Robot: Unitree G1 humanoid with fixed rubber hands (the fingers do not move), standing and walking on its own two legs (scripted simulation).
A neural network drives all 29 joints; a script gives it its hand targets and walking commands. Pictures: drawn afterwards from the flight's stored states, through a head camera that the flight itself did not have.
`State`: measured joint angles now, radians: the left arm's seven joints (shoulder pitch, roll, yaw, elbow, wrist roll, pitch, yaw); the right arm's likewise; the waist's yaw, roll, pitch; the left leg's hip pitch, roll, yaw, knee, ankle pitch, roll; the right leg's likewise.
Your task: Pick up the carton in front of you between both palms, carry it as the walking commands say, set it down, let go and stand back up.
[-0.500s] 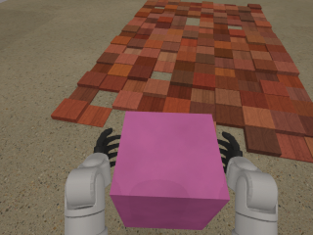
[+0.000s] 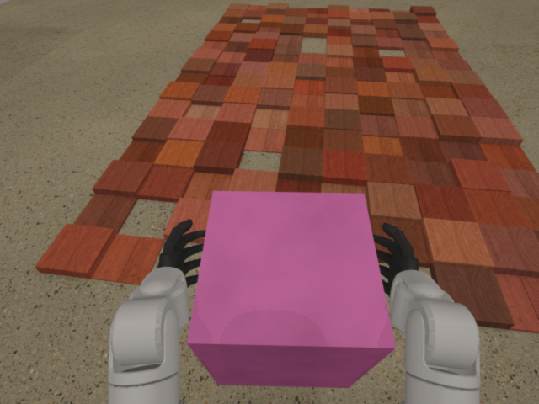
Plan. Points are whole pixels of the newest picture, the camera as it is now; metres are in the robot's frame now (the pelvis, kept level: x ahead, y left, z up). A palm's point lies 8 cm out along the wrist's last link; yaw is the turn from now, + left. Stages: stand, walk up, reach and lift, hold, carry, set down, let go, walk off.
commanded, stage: carry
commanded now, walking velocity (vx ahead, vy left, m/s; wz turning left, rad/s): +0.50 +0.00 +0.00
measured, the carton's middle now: (285, 296) +0.28 +0.00 +0.03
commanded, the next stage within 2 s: none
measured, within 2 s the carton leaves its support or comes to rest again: neither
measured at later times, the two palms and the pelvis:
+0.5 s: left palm (201, 91) +0.68 +0.16 +0.14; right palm (344, 89) +0.68 -0.14 +0.15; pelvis +0.33 +0.02 -0.01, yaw -1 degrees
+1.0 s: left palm (216, 25) +1.06 +0.18 +0.15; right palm (318, 26) +1.07 -0.12 +0.14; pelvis +0.67 +0.01 +0.01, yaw +2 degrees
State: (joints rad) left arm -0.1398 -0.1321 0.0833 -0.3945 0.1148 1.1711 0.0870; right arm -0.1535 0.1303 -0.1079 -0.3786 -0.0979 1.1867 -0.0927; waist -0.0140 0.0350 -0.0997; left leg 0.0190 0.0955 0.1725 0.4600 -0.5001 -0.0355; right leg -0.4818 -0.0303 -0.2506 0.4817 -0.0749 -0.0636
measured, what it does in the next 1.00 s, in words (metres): walks ahead: left foot, then right foot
